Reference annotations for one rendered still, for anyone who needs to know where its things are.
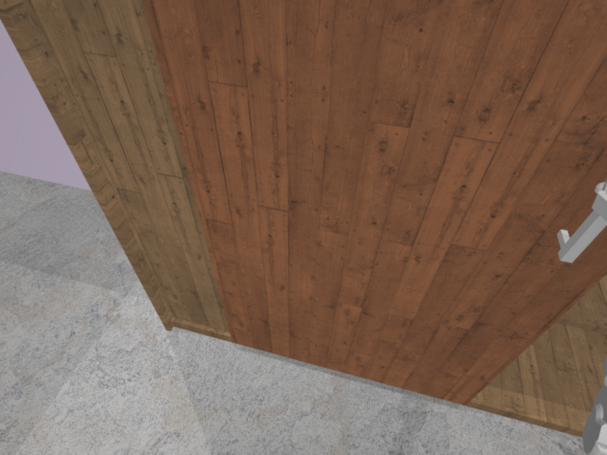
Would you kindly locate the robot right upper arm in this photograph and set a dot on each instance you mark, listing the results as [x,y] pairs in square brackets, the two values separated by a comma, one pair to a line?
[594,435]

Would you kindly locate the handle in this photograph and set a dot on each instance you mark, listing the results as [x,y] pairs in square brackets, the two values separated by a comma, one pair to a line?
[584,235]

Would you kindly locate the wardrobe door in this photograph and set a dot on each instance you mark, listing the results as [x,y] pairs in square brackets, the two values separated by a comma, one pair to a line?
[104,56]
[380,183]

